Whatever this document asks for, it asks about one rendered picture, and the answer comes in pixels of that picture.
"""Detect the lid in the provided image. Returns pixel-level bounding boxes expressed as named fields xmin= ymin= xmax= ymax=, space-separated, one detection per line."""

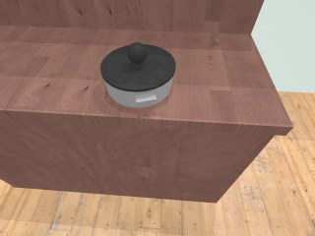
xmin=100 ymin=44 xmax=176 ymax=92

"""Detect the knob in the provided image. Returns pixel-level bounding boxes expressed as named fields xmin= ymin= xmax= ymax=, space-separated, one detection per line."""
xmin=127 ymin=42 xmax=148 ymax=64

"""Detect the table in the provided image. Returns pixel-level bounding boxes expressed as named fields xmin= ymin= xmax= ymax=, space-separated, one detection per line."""
xmin=0 ymin=0 xmax=293 ymax=204

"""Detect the pot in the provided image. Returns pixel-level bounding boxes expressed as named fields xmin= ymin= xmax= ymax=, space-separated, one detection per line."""
xmin=105 ymin=78 xmax=172 ymax=108

